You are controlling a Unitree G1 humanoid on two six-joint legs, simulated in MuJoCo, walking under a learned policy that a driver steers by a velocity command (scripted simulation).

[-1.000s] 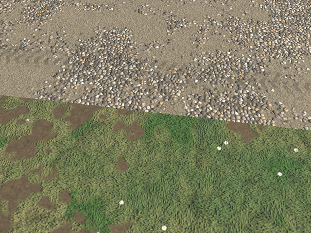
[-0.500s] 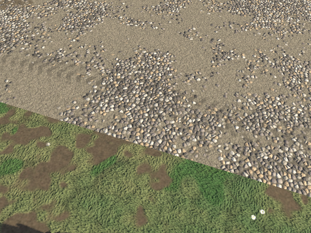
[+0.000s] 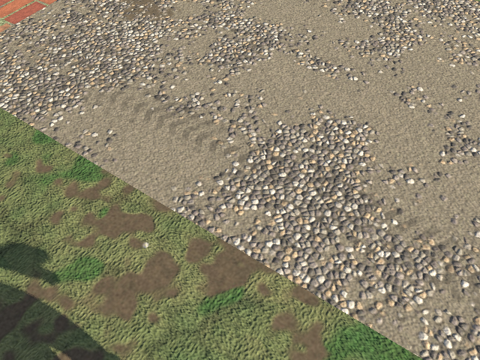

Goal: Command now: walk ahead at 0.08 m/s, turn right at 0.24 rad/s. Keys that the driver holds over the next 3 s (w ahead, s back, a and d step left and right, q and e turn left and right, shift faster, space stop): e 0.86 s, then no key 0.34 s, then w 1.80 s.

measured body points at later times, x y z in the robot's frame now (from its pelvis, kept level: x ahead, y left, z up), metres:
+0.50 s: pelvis -0.01 -0.02 -0.01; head +0.00 -0.05 +0.44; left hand +0.17 +0.22 -0.11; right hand +0.01 -0.32 -0.14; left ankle +0.03 +0.11 -0.69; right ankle -0.04 -0.09 -0.74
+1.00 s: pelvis -0.01 +0.01 +0.00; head +0.03 +0.01 +0.44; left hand +0.23 +0.19 -0.13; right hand -0.03 -0.31 -0.10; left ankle +0.06 +0.08 -0.74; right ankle -0.05 -0.09 -0.73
